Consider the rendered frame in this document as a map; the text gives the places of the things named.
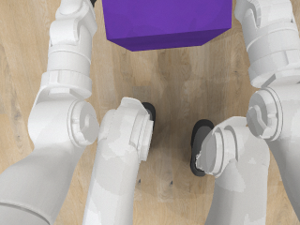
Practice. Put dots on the robot left upper arm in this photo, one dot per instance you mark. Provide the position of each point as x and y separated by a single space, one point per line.
33 190

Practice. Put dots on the robot right foot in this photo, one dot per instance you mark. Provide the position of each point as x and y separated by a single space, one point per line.
200 131

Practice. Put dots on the robot right upper arm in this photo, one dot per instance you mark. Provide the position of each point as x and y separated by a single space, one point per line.
274 115

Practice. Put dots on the robot right forearm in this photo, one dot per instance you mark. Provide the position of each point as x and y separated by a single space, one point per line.
272 41

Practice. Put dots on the robot left forearm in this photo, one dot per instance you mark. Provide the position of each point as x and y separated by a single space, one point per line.
69 53

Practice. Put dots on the carton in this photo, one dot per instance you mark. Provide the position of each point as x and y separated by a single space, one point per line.
145 25

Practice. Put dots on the robot left thigh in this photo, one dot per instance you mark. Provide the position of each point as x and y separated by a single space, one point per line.
110 196

